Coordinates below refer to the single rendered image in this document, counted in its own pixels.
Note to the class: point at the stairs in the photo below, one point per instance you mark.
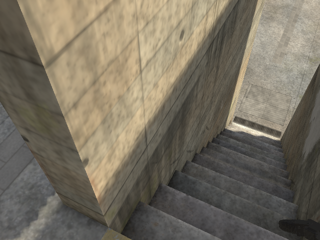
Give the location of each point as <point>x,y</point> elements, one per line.
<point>236,188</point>

